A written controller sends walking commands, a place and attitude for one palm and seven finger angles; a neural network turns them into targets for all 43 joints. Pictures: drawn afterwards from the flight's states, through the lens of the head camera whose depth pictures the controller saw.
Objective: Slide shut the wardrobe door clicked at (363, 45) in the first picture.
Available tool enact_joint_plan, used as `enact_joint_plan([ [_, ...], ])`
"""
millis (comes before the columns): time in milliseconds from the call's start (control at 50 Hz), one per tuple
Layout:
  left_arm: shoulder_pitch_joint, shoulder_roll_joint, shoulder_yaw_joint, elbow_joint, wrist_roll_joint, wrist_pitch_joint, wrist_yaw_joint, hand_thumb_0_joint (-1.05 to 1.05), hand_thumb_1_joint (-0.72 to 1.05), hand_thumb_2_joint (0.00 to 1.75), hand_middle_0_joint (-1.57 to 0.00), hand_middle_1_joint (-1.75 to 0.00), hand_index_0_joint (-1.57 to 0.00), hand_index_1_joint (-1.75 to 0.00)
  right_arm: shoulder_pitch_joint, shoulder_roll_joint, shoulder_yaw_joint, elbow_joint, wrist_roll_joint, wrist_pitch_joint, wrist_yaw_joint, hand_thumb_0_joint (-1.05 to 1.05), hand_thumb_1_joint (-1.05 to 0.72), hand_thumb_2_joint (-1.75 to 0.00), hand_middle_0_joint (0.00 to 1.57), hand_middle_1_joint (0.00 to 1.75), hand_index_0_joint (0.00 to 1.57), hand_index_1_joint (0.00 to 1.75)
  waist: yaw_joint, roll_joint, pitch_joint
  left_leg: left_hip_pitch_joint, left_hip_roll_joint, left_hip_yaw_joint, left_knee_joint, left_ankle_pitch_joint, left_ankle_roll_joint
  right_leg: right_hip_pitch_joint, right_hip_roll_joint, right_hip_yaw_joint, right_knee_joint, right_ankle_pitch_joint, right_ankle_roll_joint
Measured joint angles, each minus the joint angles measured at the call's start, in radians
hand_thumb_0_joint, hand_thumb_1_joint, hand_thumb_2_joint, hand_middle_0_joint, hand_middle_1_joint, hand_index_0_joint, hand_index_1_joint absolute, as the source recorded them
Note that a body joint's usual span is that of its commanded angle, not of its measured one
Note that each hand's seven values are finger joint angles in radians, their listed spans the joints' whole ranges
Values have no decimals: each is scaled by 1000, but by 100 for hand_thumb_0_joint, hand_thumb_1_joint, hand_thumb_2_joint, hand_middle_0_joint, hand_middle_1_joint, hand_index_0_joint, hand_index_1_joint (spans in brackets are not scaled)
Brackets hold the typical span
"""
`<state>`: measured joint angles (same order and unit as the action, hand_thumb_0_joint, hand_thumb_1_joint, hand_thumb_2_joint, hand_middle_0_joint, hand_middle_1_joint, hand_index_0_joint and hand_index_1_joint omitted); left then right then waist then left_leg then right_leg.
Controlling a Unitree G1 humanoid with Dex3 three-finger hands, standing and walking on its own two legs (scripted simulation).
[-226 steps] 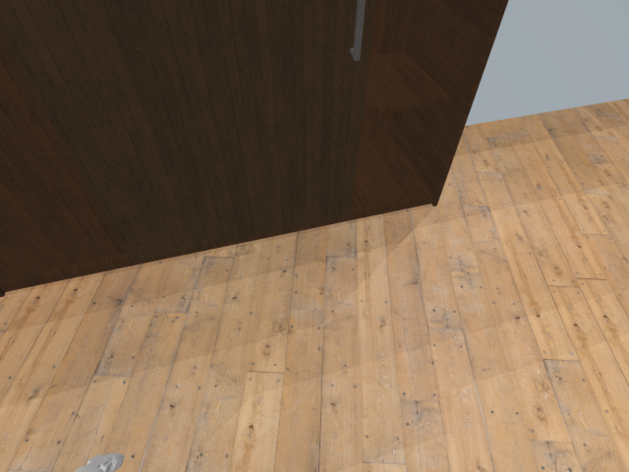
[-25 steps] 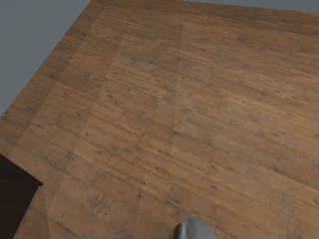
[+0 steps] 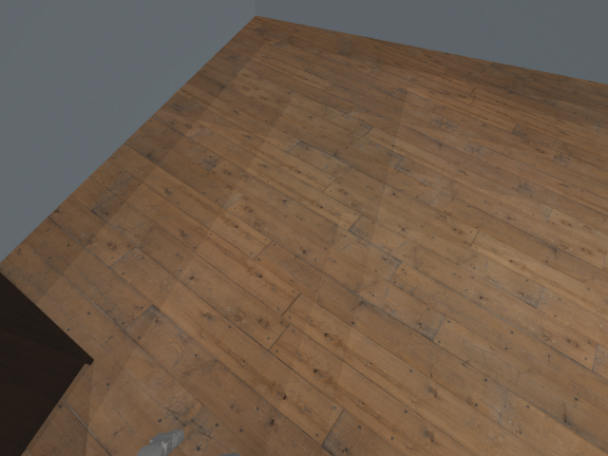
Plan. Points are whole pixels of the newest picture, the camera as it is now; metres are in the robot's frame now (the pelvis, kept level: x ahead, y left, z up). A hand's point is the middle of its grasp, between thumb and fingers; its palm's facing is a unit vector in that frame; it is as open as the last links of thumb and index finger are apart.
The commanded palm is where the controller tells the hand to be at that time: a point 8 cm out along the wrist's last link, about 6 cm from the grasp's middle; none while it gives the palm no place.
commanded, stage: turn to face it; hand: left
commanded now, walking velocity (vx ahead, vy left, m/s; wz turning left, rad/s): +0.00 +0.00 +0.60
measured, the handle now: out of the picture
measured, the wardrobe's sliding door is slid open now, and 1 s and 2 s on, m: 0.41 0.41 0.41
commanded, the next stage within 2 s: none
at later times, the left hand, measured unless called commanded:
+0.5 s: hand out of the picture +0.05 +0.19 -0.14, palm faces +0.30 -0.90 -0.31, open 7.4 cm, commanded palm none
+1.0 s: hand out of the picture -0.11 +0.19 -0.17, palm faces +0.60 -0.75 -0.26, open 7.4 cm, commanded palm none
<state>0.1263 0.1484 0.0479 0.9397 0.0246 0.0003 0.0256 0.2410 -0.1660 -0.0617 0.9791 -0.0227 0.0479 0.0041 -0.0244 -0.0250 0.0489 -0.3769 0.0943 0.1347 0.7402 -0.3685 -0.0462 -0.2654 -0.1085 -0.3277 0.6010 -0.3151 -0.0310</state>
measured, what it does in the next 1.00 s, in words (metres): steps on the spot, turning left: left foot, then right foot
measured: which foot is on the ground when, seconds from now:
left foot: up 0.00-0.00, down 0.02-0.46, up 0.48-0.86, down 0.88-1.00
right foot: down 0.00-0.02, up 0.04-0.44, down 0.46-0.88, up 0.90-1.00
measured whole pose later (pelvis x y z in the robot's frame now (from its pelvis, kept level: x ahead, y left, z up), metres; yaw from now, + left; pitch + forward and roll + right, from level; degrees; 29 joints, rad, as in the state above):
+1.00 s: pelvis -0.01 -0.02 +0.00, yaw +35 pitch +1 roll +0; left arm 0.23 0.28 0.08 0.94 0.02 0.07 0.02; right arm 0.11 -0.22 -0.05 0.88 -0.02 0.03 0.01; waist 0.03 -0.06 0.10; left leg -0.29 0.00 0.06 0.59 -0.31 0.04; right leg -0.44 -0.14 -0.09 1.09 -0.49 0.09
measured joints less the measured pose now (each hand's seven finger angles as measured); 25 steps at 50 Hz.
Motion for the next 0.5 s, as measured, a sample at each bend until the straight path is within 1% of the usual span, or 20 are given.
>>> enact_joint_plan([
  [20, 12, 9, 5, -1, -3, 6, -1, -1, 91, 90, -20, -30, -21, -30, 1, -8, -2, -13, -2, -5, 3, 1, -92, -90, 20, 30, 20, 30, 1, 1, -3, 24, -3, -4, -65, 57, 15, -13, -11, -10, 38, -22, 10],
  [40, 22, 23, 13, -1, -7, 15, -2, -1, 91, 90, -20, -30, -21, -30, -3, -10, -5, -22, -5, -12, 3, 1, -92, -90, 20, 30, 20, 30, 0, -9, -2, 14, -16, -9, -62, 69, 44, -38, -24, 3, 94, -68, 32],
  [60, 31, 39, 19, 0, -8, 27, -2, -1, 91, 90, -20, -30, -20, -30, -9, -10, -4, -31, -8, -17, 3, 1, -92, -90, 20, 30, 20, 30, 0, -18, 2, 4, -27, -11, -46, 58, 66, -75, -21, 50, 179, -147, 52],
  [80, 38, 54, 26, 3, -6, 39, 0, 0, 91, 90, -20, -30, -20, -30, -14, -11, -3, -38, -9, -22, 1, 1, -92, -90, 20, 30, 20, 30, 0, -22, 6, 1, -34, -15, -43, 48, 80, -118, -8, 104, 280, -196, 65],
  [100, 44, 67, 32, 9, -5, 47, 0, 0, 91, 90, -20, -30, -20, -30, -15, -11, -2, -44, -9, -27, -2, 1, -91, -90, 20, 30, 20, 30, -1, -22, 8, 2, -40, -21, -53, 46, 87, -157, 6, 150, 374, -207, 75],
  [120, 48, 79, 38, 14, -4, 51, -2, 0, 91, 90, -20, -30, -20, -30, -16, -11, 0, -47, -9, -30, -6, 0, -91, -90, 20, 30, 20, 30, 0, -21, 9, 8, -47, -28, -74, 54, 89, -189, 16, 186, 446, -191, 84],
  [140, 52, 89, 42, 17, -5, 52, -4, 0, 91, 90, -20, -30, -20, -30, -16, -12, 2, -49, -9, -31, -9, 0, -91, -90, 20, 30, 20, 30, 2, -19, 11, 18, -53, -35, -101, 69, 85, -212, 21, 214, 494, -164, 92],
  [180, 59, 106, 47, 17, -6, 51, -7, 0, 91, 90, -20, -30, -20, -30, -17, -16, 5, -48, -6, -32, -13, 0, -91, -90, 20, 30, 20, 30, 8, -14, 13, 39, -66, -50, -158, 102, 85, -234, 25, 254, 525, -118, 104],
  [260, 68, 121, 49, 7, -11, 51, -7, 1, 91, 90, -19, -30, -20, -30, -21, -27, 6, -46, -3, -28, -10, 0, -90, -90, 20, 30, 20, 30, 14, 6, 10, 69, -83, -87, -235, 148, 85, -220, 26, 299, 451, -95, 121],
  [340, 57, 119, 44, -7, -15, 54, -5, 1, 91, 90, -19, -30, -20, -30, -30, -40, -1, -48, -4, -17, -3, 0, -90, -90, 20, 30, 20, 30, 7, 28, 9, 70, -94, -135, -255, 168, 72, -173, 36, 316, 329, -113, 125],
  [400, 43, 104, 34, -26, -19, 48, -6, 1, 91, 90, -19, -30, -20, -30, -39, -55, -10, -52, -5, -4, 2, 0, -90, -90, 20, 30, 20, 30, -1, 49, 9, 52, -102, -178, -239, 172, 54, -114, 56, 314, 196, -109, 117],
  [440, 42, 92, 24, -44, -21, 34, -7, 1, 91, 90, -19, -30, -20, -30, -43, -67, -18, -56, -3, 5, 5, 0, -90, -90, 20, 30, 20, 30, -2, 60, 5, 29, -112, -207, -207, 165, 38, -50, 69, 302, 51, -44, 111],
  [460, 47, 89, 19, -56, -18, 24, -7, 1, 91, 90, -19, -30, -20, -30, -41, -73, -23, -61, 1, 9, 7, 0, -90, -90, 20, 30, 20, 30, 2, 60, -2, 8, -121, -218, -175, 153, 30, -18, 66, 294, -31, 0, 86],
  [480, 47, 76, 14, -60, -12, 16, -5, 0, 91, 90, -19, -30, -20, -30, -46, -83, -30, -62, 3, 14, 7, 0, -90, -90, 20, 30, 20, 30, 6, 72, 1, -21, -124, -226, -105, 73, 21, -19, 68, 280, -27, 17, 58],
  [500, 49, 64, 7, -63, -9, 13, -4, 0, 91, 90, -20, -30, -20, -30, -49, -91, -37, -61, 1, 21, 7, 0, -90, -90, 20, 30, 20, 30, 6, 80, 3, -55, -130, -222, -6, -11, 16, -19, 62, 264, -11, 10, 40],
])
